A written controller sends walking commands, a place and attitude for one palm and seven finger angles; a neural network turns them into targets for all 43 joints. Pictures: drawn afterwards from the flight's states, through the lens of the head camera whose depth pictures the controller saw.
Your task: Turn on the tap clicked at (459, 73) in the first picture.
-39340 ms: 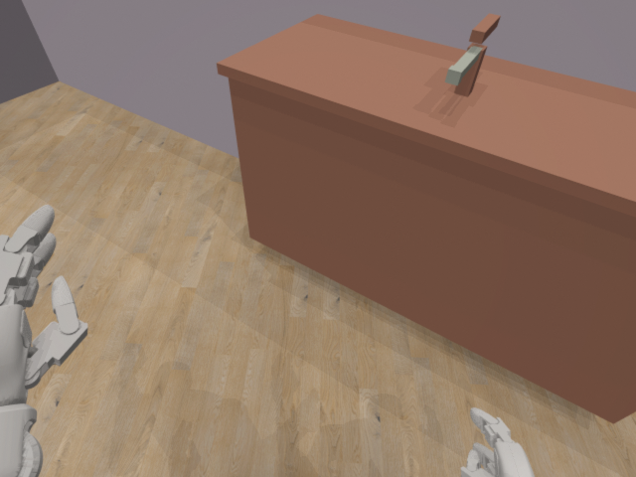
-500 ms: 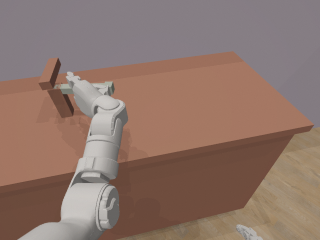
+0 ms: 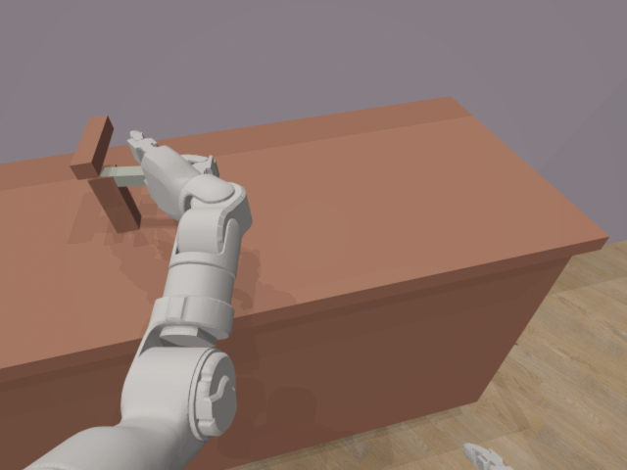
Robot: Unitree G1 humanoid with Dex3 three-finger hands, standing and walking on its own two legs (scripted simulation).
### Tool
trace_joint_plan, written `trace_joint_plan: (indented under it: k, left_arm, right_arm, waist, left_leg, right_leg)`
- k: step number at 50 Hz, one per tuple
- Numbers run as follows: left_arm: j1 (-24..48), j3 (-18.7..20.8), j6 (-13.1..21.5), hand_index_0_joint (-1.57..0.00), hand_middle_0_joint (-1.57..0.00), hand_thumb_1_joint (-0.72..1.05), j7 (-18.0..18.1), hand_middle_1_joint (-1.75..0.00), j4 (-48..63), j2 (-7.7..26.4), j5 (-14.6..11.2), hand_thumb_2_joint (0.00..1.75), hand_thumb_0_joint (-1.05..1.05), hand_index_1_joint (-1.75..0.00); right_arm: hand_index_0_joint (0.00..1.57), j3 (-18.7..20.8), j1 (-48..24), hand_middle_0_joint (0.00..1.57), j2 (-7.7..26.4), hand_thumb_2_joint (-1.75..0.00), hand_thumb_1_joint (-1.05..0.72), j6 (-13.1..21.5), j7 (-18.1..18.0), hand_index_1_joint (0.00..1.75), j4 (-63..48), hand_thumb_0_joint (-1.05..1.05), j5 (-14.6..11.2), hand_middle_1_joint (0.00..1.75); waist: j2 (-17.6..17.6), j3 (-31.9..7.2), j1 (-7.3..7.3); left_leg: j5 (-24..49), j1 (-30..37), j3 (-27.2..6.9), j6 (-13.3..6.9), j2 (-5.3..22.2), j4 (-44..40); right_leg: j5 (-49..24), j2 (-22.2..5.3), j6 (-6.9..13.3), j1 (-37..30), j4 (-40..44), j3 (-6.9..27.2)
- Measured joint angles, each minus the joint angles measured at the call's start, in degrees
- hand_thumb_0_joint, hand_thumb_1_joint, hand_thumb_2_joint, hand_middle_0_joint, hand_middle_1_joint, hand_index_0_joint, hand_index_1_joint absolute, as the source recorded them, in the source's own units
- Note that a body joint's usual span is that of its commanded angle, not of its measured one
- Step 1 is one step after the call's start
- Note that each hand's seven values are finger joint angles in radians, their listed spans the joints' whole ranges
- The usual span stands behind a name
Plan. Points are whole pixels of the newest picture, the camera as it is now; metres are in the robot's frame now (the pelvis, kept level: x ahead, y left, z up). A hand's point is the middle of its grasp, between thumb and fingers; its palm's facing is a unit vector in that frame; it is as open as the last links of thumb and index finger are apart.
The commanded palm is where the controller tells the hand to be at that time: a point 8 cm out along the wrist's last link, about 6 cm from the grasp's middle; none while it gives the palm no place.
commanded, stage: lift the hand up off the lever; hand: left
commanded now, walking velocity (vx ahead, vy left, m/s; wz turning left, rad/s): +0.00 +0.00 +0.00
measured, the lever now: (208, 173) +0.50 +0.19 +0.14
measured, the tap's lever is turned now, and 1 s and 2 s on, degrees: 77 77 77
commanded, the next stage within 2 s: draw the hand back beside the body in 0.64 s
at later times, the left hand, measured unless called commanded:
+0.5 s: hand (204, 153) +0.43 +0.16 +0.22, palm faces +0.75 -0.66 -0.03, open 7.8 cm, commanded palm +0.38 +0.18 +0.22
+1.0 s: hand (209, 189) +0.38 +0.14 +0.20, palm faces +0.31 -0.95 -0.01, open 7.8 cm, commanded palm +0.33 +0.20 +0.21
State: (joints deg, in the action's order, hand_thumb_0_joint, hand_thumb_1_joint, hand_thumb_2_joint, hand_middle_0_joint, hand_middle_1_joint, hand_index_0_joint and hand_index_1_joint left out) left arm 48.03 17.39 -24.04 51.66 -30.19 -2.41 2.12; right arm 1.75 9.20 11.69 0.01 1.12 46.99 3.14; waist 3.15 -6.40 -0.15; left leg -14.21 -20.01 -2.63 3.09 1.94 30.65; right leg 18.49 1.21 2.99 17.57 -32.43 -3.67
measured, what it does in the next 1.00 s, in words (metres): stands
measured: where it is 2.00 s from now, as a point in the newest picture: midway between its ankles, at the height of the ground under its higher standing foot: outside the picture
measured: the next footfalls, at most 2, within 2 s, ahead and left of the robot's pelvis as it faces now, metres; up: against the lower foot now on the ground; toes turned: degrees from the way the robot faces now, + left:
none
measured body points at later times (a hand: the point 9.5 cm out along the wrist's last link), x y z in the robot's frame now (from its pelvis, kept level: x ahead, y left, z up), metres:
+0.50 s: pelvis +0.01 +0.00 +0.00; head -0.02 -0.03 +0.45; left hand +0.39 +0.19 +0.23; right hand +0.19 -0.22 -0.11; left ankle +0.02 +0.16 -0.73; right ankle -0.02 -0.08 -0.73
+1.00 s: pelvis +0.02 +0.00 +0.01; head -0.02 -0.02 +0.46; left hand +0.36 +0.19 +0.21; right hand +0.17 -0.24 -0.09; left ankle +0.02 +0.16 -0.73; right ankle -0.02 -0.08 -0.73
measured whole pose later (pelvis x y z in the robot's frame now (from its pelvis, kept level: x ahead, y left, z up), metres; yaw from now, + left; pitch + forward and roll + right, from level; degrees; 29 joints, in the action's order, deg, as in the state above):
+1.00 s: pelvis +0.02 +0.00 +0.01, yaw -3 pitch -3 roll +1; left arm 20.6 9.5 -25.0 17.8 -1.2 6.9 -6.6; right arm -0.7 8.7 12.5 -5.1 -3.5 39.6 -1.5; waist 2.7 -3.3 0.0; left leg -13.4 -7.4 0.3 2.4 2.7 23.5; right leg 16.7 1.9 2.7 6.2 -25.6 -0.9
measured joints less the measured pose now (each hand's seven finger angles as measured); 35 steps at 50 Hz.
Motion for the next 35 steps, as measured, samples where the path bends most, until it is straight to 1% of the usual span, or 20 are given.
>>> trace_joint_plan:
  k: [7,19,29,35]
  left_arm:
    - [0.19,-1.37,-1.41,-0.15,-0.15,0.90,-0.46,-0.15,1.27,0.21,-0.36,0.90,0.01,-0.15]
    - [1.13,-1.42,-2.90,-0.15,-0.15,0.90,-1.17,-0.15,1.23,0.02,-1.36,0.90,0.01,-0.15]
    - [-0.06,-1.79,-3.99,-0.15,-0.15,0.90,-1.93,-0.15,3.26,0.13,-1.55,0.90,0.01,-0.15]
    - [-0.01,-2.31,-4.16,-0.15,-0.15,0.90,-2.06,-0.15,3.39,0.30,-1.46,0.90,0.01,-0.15]
  right_arm:
    - [0.20,0.02,-0.46,0.20,0.51,-0.90,-0.90,0.38,-0.21,0.30,1.02,0.01,-0.42,0.30]
    - [0.20,-0.31,-3.00,0.20,0.31,-0.90,-0.90,0.00,-0.32,0.30,-0.01,0.01,-0.85,0.30]
    - [0.20,-0.83,-3.80,0.20,-0.12,-0.90,-0.90,-0.79,-0.34,0.30,-0.13,0.01,-1.29,0.30]
    - [0.20,-0.78,-3.85,0.20,-0.14,-0.90,-0.90,-0.51,-0.31,0.30,0.16,0.01,-1.32,0.30]
  waist:
    - [-0.32,0.49,-0.43]
    - [-0.40,0.26,-0.95]
    - [-0.42,0.37,-1.52]
    - [-0.58,0.68,-1.74]
  left_leg:
    - [0.11,0.92,-0.41,0.03,-0.06,-0.40]
    - [0.43,2.31,-0.31,0.01,-0.13,-1.67]
    - [0.41,3.60,-0.45,-0.02,-0.24,-2.34]
    - [0.39,3.61,-0.54,-0.03,-0.27,-2.34]
  right_leg:
    - [-0.06,-0.03,0.06,-1.19,0.63,-0.42]
    - [-0.30,-0.10,0.00,-2.48,1.72,-0.35]
    - [-0.22,-0.20,-0.06,-3.88,2.44,-0.52]
    - [-0.24,-0.23,-0.05,-4.00,2.57,-0.63]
